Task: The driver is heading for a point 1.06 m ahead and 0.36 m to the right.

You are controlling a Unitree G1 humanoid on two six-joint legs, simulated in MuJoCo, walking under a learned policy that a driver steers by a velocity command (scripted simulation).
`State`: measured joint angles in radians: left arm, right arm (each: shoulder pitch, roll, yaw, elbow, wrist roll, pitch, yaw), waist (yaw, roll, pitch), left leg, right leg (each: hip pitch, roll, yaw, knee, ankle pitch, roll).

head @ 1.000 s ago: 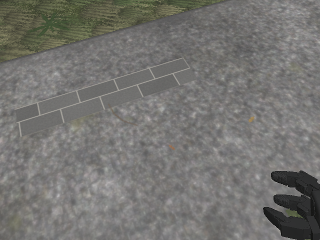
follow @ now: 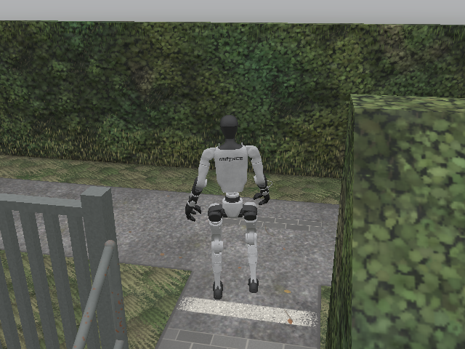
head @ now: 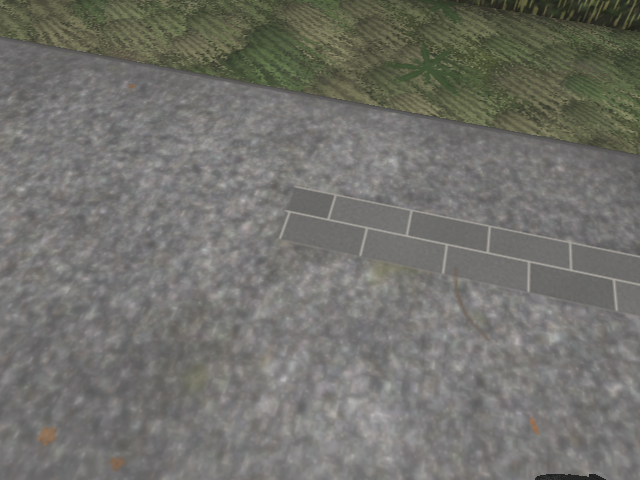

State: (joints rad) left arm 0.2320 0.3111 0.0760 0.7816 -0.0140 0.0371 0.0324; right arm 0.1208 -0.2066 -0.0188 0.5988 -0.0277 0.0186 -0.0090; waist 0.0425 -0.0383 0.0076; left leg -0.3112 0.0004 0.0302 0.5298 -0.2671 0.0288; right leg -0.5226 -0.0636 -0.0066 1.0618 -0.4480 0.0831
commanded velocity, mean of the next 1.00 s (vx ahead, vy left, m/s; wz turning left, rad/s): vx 0.00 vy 0.00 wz -0.46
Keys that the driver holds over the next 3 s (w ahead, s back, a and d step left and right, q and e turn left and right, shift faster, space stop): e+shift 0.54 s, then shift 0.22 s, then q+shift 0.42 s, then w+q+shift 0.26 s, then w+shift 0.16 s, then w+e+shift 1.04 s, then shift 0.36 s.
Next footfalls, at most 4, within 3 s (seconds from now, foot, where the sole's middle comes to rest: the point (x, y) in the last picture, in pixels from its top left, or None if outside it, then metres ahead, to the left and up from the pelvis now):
0.32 right None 0.00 -0.14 -0.77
0.86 left None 0.14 0.03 -0.77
1.20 right None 0.02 -0.17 -0.77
1.74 left None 0.37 0.10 -0.77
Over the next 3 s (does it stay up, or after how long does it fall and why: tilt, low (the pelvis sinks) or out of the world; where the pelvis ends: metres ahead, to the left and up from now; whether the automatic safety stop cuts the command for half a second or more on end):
stays up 1.20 -0.28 -0.01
